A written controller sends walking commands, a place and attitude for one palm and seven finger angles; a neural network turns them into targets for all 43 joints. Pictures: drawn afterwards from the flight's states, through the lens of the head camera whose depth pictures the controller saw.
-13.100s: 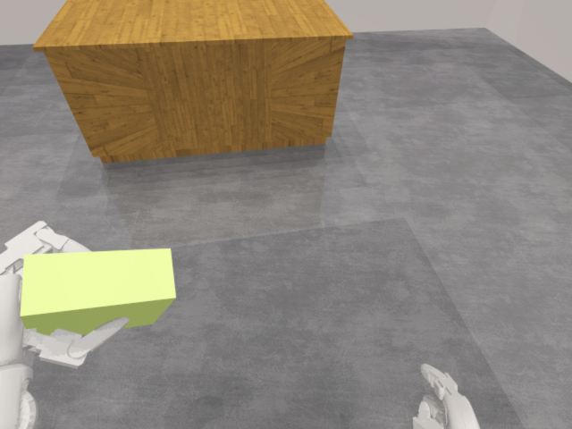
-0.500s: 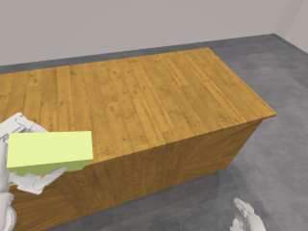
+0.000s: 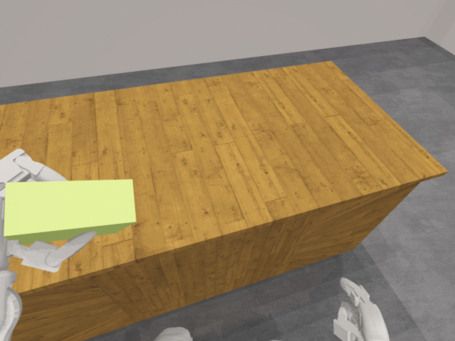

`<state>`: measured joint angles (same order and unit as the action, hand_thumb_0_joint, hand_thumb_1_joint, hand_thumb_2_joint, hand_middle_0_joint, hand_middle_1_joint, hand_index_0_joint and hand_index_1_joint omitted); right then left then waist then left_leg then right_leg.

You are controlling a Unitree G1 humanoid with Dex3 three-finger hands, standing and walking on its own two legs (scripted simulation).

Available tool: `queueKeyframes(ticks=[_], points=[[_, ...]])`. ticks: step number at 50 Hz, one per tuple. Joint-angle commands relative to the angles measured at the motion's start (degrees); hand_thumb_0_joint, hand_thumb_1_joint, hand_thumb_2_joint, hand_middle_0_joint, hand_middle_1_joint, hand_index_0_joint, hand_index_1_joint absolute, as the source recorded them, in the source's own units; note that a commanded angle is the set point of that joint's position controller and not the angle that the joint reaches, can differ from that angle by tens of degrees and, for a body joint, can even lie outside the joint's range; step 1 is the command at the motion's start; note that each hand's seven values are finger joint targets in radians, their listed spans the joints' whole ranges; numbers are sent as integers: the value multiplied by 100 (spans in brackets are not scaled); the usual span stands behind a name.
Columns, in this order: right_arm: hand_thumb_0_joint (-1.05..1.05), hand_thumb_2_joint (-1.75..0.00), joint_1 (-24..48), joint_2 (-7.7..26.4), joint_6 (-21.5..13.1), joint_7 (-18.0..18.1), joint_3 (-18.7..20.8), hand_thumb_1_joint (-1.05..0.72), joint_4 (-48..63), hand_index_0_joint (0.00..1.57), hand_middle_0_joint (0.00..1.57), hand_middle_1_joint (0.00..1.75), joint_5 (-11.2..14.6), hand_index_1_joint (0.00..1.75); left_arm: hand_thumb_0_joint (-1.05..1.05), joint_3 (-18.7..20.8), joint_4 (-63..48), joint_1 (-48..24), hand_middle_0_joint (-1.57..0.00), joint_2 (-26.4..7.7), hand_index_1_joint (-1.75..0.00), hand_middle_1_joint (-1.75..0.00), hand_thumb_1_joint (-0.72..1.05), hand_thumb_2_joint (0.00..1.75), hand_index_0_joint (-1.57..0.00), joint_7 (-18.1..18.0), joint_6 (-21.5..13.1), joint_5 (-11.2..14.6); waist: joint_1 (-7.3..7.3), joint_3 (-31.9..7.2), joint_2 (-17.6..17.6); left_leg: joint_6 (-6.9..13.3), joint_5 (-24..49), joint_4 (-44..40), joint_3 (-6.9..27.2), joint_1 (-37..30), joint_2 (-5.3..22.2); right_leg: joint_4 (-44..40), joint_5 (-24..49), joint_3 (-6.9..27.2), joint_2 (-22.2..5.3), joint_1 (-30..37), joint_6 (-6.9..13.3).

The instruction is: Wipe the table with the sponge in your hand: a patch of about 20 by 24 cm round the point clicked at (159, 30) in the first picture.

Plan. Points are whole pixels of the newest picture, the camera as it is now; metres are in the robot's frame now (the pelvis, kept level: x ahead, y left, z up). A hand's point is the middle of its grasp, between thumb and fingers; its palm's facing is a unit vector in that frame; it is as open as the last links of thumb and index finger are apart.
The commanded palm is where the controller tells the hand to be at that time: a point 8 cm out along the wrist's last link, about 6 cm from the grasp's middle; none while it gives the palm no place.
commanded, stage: shuffle to correct the standing spot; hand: left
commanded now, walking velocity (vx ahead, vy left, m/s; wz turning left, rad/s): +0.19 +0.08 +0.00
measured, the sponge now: (90, 211) +0.23 +0.22 +0.15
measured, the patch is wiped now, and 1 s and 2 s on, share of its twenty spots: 0.00 0.00 0.00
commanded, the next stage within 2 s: come to a stop and stand still in 0.12 s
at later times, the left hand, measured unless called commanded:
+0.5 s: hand (46, 168) +0.27 +0.28 +0.18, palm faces +0.36 -0.85 -0.37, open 9.5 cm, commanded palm +0.21 +0.32 +0.20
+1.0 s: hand (12, 145) +0.28 +0.32 +0.21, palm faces +0.44 -0.83 -0.35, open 9.5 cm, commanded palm +0.19 +0.32 +0.20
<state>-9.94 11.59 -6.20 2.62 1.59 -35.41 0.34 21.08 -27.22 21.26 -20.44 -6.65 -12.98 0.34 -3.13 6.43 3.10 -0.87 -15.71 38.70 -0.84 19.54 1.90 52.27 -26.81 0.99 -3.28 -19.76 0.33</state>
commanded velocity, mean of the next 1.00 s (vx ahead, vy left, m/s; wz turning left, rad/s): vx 0.01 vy -0.03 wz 0.00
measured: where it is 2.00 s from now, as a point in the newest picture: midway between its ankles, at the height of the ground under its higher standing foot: outside the picture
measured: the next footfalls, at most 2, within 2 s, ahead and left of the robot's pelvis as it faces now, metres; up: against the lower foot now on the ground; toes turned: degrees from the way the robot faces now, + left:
right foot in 0.12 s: +0.09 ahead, -0.06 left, +0.00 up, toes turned -2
left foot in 0.38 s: +0.12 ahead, +0.16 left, +0.00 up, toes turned +0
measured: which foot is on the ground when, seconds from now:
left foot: down 0.00-0.14, up 0.16-0.36, down 0.38-1.00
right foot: up 0.00-0.10, down 0.12-1.00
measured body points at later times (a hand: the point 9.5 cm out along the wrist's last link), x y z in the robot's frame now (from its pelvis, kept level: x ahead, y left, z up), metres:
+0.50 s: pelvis +0.03 +0.04 +0.01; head +0.05 +0.06 +0.46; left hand +0.25 +0.32 +0.20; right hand +0.21 -0.19 -0.06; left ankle +0.09 +0.17 -0.71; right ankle +0.05 -0.06 -0.71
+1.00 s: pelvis +0.02 +0.05 +0.02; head +0.04 +0.07 +0.47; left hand +0.25 +0.36 +0.23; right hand +0.19 -0.18 -0.05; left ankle +0.09 +0.17 -0.71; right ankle +0.05 -0.06 -0.71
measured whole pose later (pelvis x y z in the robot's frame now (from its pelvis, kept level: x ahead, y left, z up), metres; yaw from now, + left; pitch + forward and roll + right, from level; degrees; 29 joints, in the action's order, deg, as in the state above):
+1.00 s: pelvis +0.02 +0.05 +0.02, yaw -3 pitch -2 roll -2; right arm -11.5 12.5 -9.4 1.9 0.0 -35.8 0.8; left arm 23.3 -19.0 10.1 -23.3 -5.4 -11.3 1.5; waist -3.6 4.4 0.3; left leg -0.8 -9.3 27.8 -0.6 16.8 3.0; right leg 24.4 -10.1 -1.0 2.0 -12.7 0.9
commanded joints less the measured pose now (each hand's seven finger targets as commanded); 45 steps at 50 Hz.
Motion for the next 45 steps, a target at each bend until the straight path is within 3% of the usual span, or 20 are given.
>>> queueKeyframes(ticks=[1, 3, 5, 6, 7, 8, 9, 11, 14, 16, 18, 20, 22, 25, 29, 33, 42, 43, 44, 45], points=[[0, -90, 474, 574, -440, 19, 132, -90, 811, 20, 20, 30, 9, 30, 0, 841, -1527, -595, -120, -1258, -160, -160, 10, 130, -120, -49, -443, 62, 248, -892, -1604, 1488, 640, -1990, 1769, -432, 1350, 801, -189, -34, 159, -682, 54], [0, -90, 422, 632, -478, -66, 95, -90, 849, 20, 20, 30, 72, 30, 0, 887, -1509, -107, -120, -1126, -160, -160, 10, 130, -120, -29, -449, 86, 121, -1186, -1623, 1077, 510, -1557, 824, 95, 965, -980, 239, -320, 202, 536, 83], [0, -90, 360, 565, -440, -128, 21, -90, 886, 20, 20, 30, 97, 30, 0, 978, -1328, 566, -120, -1155, -160, -160, 10, 130, -120, -15, -430, 112, 80, -1432, -985, 647, 104, -468, 268, 371, 459, -2825, 1164, -274, 264, 1483, 117], [0, -90, 338, 451, -386, -147, 0, -90, 919, 20, 20, 30, 89, 30, 0, 968, -1354, 685, -120, -1225, -160, -160, 10, 130, -120, 1, -408, 127, 138, -1503, 259, 461, -281, 835, -27, 995, -17, -3482, 1144, 1073, -440, 1988, 417], [0, -90, 338, 445, -331, -166, 17, -90, 1001, 20, 20, 30, 83, 30, 0, 1043, -1312, 602, -120, -1348, -160, -160, 10, 130, -120, -11, -320, 185, 210, -1273, 1416, 224, -878, 2286, -206, 1981, -386, -3943, 1186, 2982, -1626, 2041, 1016], [0, -90, 209, 571, -357, -196, 55, -90, 914, 20, 20, 30, 46, 30, 0, 1124, -1260, 366, -120, -1266, -160, -160, 10, 130, -120, -24, -305, 285, 236, -1218, 943, 79, -729, 3086, 170, 2181, -165, -4039, 1169, 3005, -1936, 1791, 1246], [0, -90, 94, 733, -358, -241, 188, -90, 905, 20, 20, 30, 90, 30, 0, 810, -1166, 443, -120, -917, -160, -160, 10, 130, -120, 72, -308, 306, 333, -1087, 924, 49, -451, 3303, 390, 2267, -38, -3952, 1660, 2658, -1745, 1668, 1253], [0, -90, 207, 595, -339, -187, 71, -90, 820, 20, 20, 30, 116, 30, 0, 1063, -1034, 671, -120, -1138, -160, -160, 10, 130, -120, 13, -302, 320, 339, -1022, 310, 66, -483, 3020, 452, 2305, 234, -3435, 3037, 2009, -1632, 1741, 1419], [0, -90, 258, 409, -343, -95, -66, -90, 766, 20, 20, 30, 30, 30, 0, 988, -792, 528, -120, -1134, -160, -160, 10, 130, -120, -63, -403, 216, 248, -1237, 360, 220, -383, 413, 35, 610, 80, -2840, 4229, 564, -884, 1175, 828], [0, -90, 357, 363, -500, -10, -101, -90, 684, 20, 20, 30, -10, 30, 0, 723, -887, 213, -120, -927, -160, -160, 10, 130, -120, -89, -389, 219, 304, -1647, 111, 275, 1015, -1308, -479, -888, -330, -2256, 4313, 27, -426, 1249, 479], [0, -90, 345, 514, -566, 66, 54, -90, 766, 20, 20, 30, -47, 30, 0, 459, -1301, -190, -120, -852, -160, -160, 10, 130, -120, -94, -380, 221, 264, -1855, -449, 402, 2782, -1688, 71, -2083, 335, -1445, 3642, 10, -70, 862, 115], [0, -90, 380, 661, -518, 57, 190, -90, 893, 20, 20, 30, 26, 30, 0, 406, -1582, -569, -120, -991, -160, -160, 10, 130, -120, -65, -284, 104, 202, -1589, -885, 834, 4060, -1717, 1142, -2417, 1428, -736, 670, -20, 138, -238, -61], [0, -90, 503, 523, -522, 20, 79, -90, 894, 20, 20, 30, -48, 30, 0, 535, -1618, -549, -120, -1091, -160, -160, 10, 130, -120, -44, -183, 66, 178, -1125, -1353, 875, 3749, -2026, 1168, -1339, 1367, -1127, 188, -113, 153, 159, -85], [0, -90, 479, 498, -555, -55, -15, -90, 914, 20, 20, 30, -38, 30, 0, 848, -2163, -430, -120, -1450, -160, -160, 10, 130, -120, -40, -198, 38, 181, -1146, -1748, 541, 2590, -1863, 815, -738, 1128, -2269, 1091, -222, 123, 1042, -14], [0, -90, 291, 570, -434, -93, 58, -90, 1070, 20, 20, 30, 43, 30, 0, 836, -1514, 630, -120, -1084, -160, -160, 10, 130, -120, 51, -97, 234, 297, -899, -597, 174, -548, -1712, 531, 80, 446, -3235, 1359, 309, 95, 1167, 170], [0, -90, 309, 562, -316, 15, -41, -90, 1046, 20, 20, 30, 10, 30, 0, 804, -1108, 523, -120, -1028, -160, -160, 10, 130, -120, 62, -5, 350, 355, -974, -577, 147, -447, -1562, 454, -557, 322, -3614, 839, 513, 10, 355, 216], [0, -90, 547, 612, -482, 199, -107, -90, 925, 20, 20, 30, 19, 30, 0, 109, -1406, -775, -120, -836, -160, -160, 10, 130, -120, -68, 151, 182, 279, -965, -543, 224, -180, -1692, 435, -922, 245, -3787, 819, 484, 5, 441, 100], [0, -90, -307, 857, -660, 165, 143, -90, 780, 20, 20, 30, -195, 30, 0, 3405, -2188, -5873, -120, -5334, -160, -160, 10, 130, -120, -52, -394, -647, 13, -23, 164, 236, 314, -701, -120, -102, 247, -4310, 1501, 838, -260, -369, -280], [0, -90, 103, 183, -639, 107, -105, -90, 458, 20, 20, 30, -50, 30, 0, 936, 574, -2880, -120, -1786, -160, -160, 10, 130, -120, 179, -214, -135, 171, -1064, 407, 262, 367, -591, -42, -841, -360, -3938, 1105, 978, -512, -72, 169], [0, -90, 495, 558, -598, 27, 60, -90, 941, 20, 20, 30, 81, 30, 0, 866, -547, -2021, -120, -1507, -160, -160, 10, 130, -120, 50, -154, 150, 19, -1055, -694, 182, 513, -963, 27, -1267, -146, -3829, 1244, 1123, -433, 32, 289]])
